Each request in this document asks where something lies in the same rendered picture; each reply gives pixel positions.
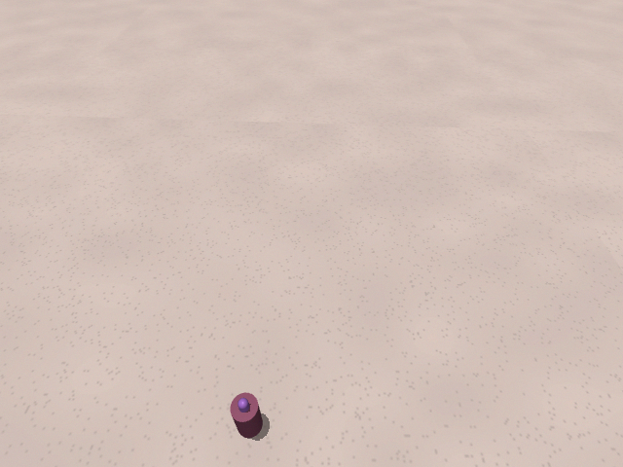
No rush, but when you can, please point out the bottle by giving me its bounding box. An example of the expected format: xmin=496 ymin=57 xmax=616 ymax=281
xmin=230 ymin=393 xmax=263 ymax=438

